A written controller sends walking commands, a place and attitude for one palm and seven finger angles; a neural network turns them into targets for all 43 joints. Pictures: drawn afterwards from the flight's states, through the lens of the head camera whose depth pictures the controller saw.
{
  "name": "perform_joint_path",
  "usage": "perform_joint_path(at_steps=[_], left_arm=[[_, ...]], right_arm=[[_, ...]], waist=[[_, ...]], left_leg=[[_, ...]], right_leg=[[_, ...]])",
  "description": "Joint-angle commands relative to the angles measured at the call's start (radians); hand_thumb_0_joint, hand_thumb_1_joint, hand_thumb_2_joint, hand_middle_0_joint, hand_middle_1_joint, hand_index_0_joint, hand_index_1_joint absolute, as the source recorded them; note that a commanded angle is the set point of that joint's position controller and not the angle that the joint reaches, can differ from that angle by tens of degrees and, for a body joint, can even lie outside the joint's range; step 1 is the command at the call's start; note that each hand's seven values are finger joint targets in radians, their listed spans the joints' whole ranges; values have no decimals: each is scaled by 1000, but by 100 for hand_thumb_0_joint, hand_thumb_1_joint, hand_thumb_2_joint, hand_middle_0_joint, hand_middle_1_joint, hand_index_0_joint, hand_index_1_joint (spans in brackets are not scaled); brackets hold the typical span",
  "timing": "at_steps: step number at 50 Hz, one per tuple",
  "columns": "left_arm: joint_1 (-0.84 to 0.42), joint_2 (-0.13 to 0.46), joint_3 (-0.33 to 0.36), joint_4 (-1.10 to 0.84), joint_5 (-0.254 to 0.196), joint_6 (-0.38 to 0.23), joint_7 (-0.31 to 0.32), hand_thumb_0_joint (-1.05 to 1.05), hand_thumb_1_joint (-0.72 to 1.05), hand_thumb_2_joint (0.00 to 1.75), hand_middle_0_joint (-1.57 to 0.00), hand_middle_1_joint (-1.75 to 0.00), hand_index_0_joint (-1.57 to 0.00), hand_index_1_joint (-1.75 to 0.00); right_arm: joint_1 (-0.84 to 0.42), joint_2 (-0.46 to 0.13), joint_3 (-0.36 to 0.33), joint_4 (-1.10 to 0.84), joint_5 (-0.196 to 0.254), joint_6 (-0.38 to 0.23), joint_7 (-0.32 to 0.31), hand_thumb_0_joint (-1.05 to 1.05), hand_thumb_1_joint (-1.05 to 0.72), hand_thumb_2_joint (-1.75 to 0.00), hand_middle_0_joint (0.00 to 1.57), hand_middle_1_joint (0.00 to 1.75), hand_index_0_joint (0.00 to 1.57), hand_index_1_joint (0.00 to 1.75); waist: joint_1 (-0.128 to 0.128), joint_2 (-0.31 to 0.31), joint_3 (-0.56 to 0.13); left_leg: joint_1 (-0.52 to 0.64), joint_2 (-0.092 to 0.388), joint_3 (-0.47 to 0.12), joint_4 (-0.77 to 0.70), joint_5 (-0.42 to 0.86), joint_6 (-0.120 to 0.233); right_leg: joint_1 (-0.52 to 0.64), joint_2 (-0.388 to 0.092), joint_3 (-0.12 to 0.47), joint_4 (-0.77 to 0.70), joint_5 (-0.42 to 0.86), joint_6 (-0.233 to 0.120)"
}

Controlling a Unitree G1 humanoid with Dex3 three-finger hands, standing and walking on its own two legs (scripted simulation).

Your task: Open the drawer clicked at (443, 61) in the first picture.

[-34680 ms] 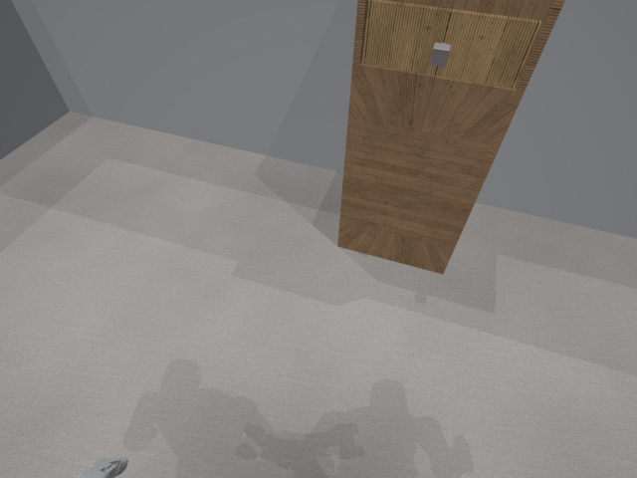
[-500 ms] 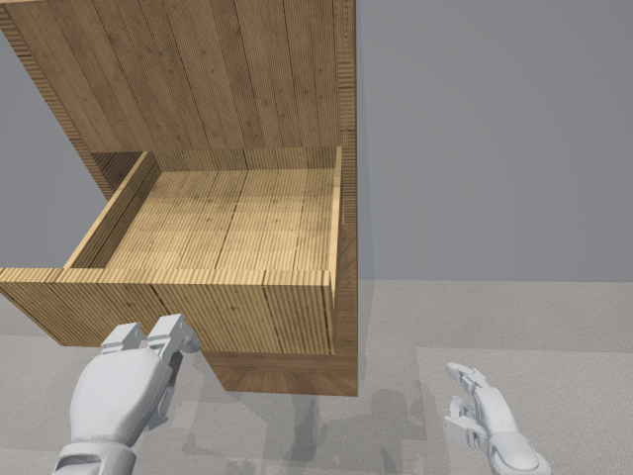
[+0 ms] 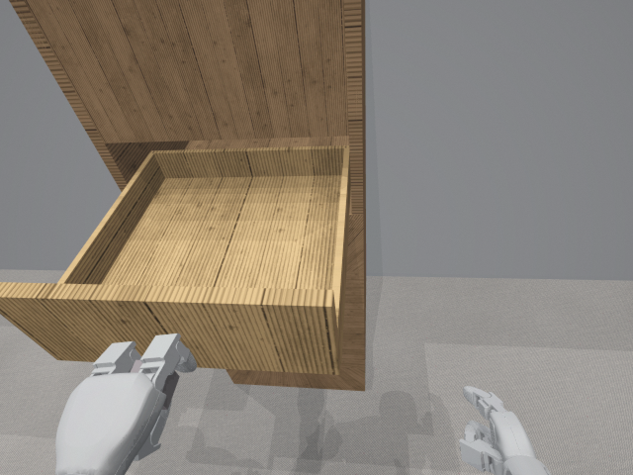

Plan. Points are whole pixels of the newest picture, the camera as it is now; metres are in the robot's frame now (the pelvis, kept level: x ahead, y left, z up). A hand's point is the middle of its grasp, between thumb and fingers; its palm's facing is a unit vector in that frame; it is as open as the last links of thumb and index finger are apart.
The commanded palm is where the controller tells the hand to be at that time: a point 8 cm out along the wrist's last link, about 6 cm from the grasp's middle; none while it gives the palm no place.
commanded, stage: open the thumb to release the handle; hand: left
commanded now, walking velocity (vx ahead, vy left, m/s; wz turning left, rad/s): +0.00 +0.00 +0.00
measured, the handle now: (158, 368) +0.20 +0.21 +0.09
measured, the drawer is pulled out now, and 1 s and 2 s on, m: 0.30 0.30 0.30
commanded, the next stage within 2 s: lift the hand off the handle in 0.54 s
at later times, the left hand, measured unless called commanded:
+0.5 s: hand (140, 420) +0.15 +0.21 +0.08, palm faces +0.04 -0.16 -0.99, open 11.3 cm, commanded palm +0.11 +0.22 +0.14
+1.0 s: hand (148, 408) +0.16 +0.21 +0.07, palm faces +0.08 -0.16 -0.98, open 13.5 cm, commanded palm +0.13 +0.21 +0.14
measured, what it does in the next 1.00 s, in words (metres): stands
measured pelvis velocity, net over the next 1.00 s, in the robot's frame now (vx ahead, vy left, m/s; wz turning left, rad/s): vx -0.02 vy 0.01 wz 0.04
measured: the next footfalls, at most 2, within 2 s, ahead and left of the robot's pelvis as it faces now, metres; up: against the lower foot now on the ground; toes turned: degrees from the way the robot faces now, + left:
none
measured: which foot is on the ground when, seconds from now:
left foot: down 0.00-1.00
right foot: down 0.00-1.00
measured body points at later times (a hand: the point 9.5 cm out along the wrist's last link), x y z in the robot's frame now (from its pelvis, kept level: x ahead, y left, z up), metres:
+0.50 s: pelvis -0.01 +0.00 +0.01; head -0.02 -0.04 +0.46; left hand +0.14 +0.22 +0.13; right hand +0.22 -0.20 -0.08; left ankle +0.00 +0.11 -0.73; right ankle -0.02 -0.08 -0.73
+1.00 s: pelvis -0.02 +0.01 +0.01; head -0.02 -0.03 +0.45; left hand +0.15 +0.22 +0.13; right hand +0.22 -0.16 -0.09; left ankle +0.00 +0.11 -0.73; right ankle -0.02 -0.08 -0.73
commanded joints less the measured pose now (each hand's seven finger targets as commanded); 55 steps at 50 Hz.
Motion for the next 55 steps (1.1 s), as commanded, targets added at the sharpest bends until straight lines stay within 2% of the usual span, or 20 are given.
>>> perform_joint_path(at_steps=[1, 2, 3, 7, 10, 22, 24, 28, 31, 32, 33, 36, 37, 38, 41, 45, 47, 51, 52, 55], left_arm=[[-25, 158, 214, -213, 0, 37, 51, 0, 90, 90, -40, -135, -40, -135], [-216, 170, 210, -199, 16, 34, 50, 0, 90, 90, -40, -135, -40, -135], [-206, 165, 225, -166, 18, 28, 48, 0, 83, 87, -40, -134, -40, -134], [-185, 171, 236, -131, 14, 20, 34, 0, 55, 75, -38, -131, -38, -131], [-197, 134, 177, -146, 3, 17, 8, 0, 34, 66, -36, -129, -36, -129], [-141, 131, 175, -169, 9, 11, -12, 0, -50, 30, -30, -120, -30, -120], [-128, 141, 189, -146, 7, 5, -9, 0, -50, 30, -30, -120, -30, -120], [-140, 116, 164, -155, 11, 7, -3, 0, -50, 30, -30, -120, -30, -120], [-175, 144, 187, -163, 14, 13, 4, 0, -50, 30, -30, -120, -30, -120], [-137, 16, 58, -104, 28, 16, -6, 0, -50, 30, -30, -120, -30, -120], [-146, 30, 72, -86, 22, 10, -12, 0, -50, 30, -30, -120, -30, -120], [-237, 119, 127, -149, 50, 19, 11, 0, -50, 30, -30, -120, -30, -120], [-227, 91, 106, -144, 65, 24, 12, 0, -50, 30, -30, -120, -30, -120], [-232, 68, 88, -100, 58, 26, 8, 0, -50, 30, -30, -120, -30, -120], [-299, 85, 95, -100, 52, 37, 0, 0, -50, 30, -30, -120, -30, -120], [-367, 41, 31, -74, 62, 45, -16, 0, -50, 30, -30, -120, -30, -120], [-410, 33, 14, -88, 65, 56, -25, 0, -50, 30, -30, -120, -30, -120], [-421, 104, 69, -148, 51, 66, -39, 0, -50, 30, -30, -120, -30, -120], [-400, 62, 25, -153, 54, 71, -50, 0, -50, 30, -30, -120, -30, -120], [-450, 86, 30, -222, 32, 74, -73, 0, -50, 30, -30, -120, -30, -120]], right_arm=[[-206, -88, -23, -187, 10, -61, -16, 0, -90, -90, 20, 30, 20, 30], [-199, -80, -16, -159, 1, -57, -25, 0, -90, -90, 20, 30, 20, 30], [-201, -73, -24, -156, -1, -62, -34, 0, -90, -90, 20, 30, 20, 30], [-201, -67, -19, -146, 3, -72, -44, 0, -90, -90, 20, 30, 20, 30], [-209, -74, -24, -148, 1, -71, -42, 0, -90, -90, 20, 30, 20, 30], [-205, -79, -18, -158, 3, -68, -24, 0, -90, -90, 20, 30, 20, 30], [-203, -83, -23, -152, 4, -65, -26, 0, -90, -90, 20, 30, 20, 30], [-200, -77, -26, -152, 5, -66, -21, 0, -90, -90, 20, 30, 20, 30], [-214, -83, -25, -152, 8, -65, -22, 0, -90, -90, 20, 30, 20, 30], [-194, -64, -24, -149, -2, -68, -8, 0, -90, -90, 20, 30, 20, 30], [-184, -70, -32, -139, 6, -68, -5, 0, -90, -90, 20, 30, 20, 30], [-209, -79, -29, -152, 1, -65, -13, 0, -90, -90, 20, 30, 20, 30], [-192, -66, -25, -153, -2, -68, -10, 0, -90, -90, 20, 30, 20, 30], [-199, -63, -26, -135, 2, -65, -12, 0, -90, -90, 20, 30, 20, 30], [-216, -67, -24, -135, 7, -63, -15, 0, -90, -90, 20, 30, 20, 30], [-211, -59, -26, -120, 4, -58, -18, 0, -90, -90, 20, 30, 20, 30], [-211, -54, -16, -124, 3, -60, -17, 0, -90, -90, 20, 30, 20, 30], [-243, -59, -11, -133, 10, -56, -23, 0, -90, -90, 20, 30, 20, 30], [-238, -50, -5, -134, 7, -57, -17, 0, -90, -90, 20, 30, 20, 30], [-252, -61, -6, -141, 11, -47, -18, 0, -90, -90, 20, 30, 20, 30]], waist=[[27, -77, -80], [-9, -100, -48], [10, -96, -42], [26, -61, -59], [20, -79, -66], [33, -63, -67], [31, -78, -35], [28, -74, -54], [26, -66, -63], [17, -83, -28], [9, -110, -12], [23, -80, -82], [26, -87, -99], [13, -89, -54], [7, -73, -63], [0, -90, -48], [1, -91, -78], [15, -65, -102], [19, -67, -99], [11, -35, -81]], left_leg=[[133, -27, -52, -45, 233, 8], [127, -33, -57, -47, 193, 12], [136, -34, -56, -55, 183, 15], [156, -39, -50, -72, 182, 13], [167, -41, -50, -86, 210, 15], [161, -32, -47, -102, 223, 8], [153, -35, -48, -99, 229, 8], [162, -29, -53, -99, 237, 8], [166, -25, -59, -100, 223, 3], [151, -30, -57, -93, 224, 8], [145, -23, -62, -97, 225, 5], [156, -25, -62, -90, 203, 3], [158, -28, -58, -85, 209, 8], [150, -27, -64, -93, 209, 5], [162, -22, -68, -96, 201, 5], [170, -25, -69, -106, 194, 9], [178, -24, -68, -107, 185, 12], [195, -23, -73, -125, 214, 8], [196, -25, -66, -125, 224, 13], [208, -22, -67, -144, 240, 13]], right_leg=[[-23, -35, 118, -172, 279, 26], [-67, -41, 105, -179, 218, 31], [-55, -37, 105, -194, 190, 29], [-23, -41, 111, -218, 175, 26], [1, -41, 93, -218, 223, 32], [17, -39, 82, -220, 214, 27], [8, -34, 90, -222, 237, 26], [4, -32, 75, -211, 225, 24], [-3, -27, 87, -212, 202, 20], [-35, -31, 50, -195, 185, 22], [-43, -23, 46, -193, 188, 22], [-27, -24, 79, -190, 166, 18], [-24, -32, 65, -188, 153, 19], [-31, -25, 61, -189, 165, 16], [-34, -21, 62, -187, 162, 16], [-45, -22, 45, -194, 142, 21], [-36, -26, 37, -192, 117, 21], [18, -22, 58, -207, 150, 16], [19, -30, 40, -207, 146, 20], [35, -27, 37, -225, 172, 23]])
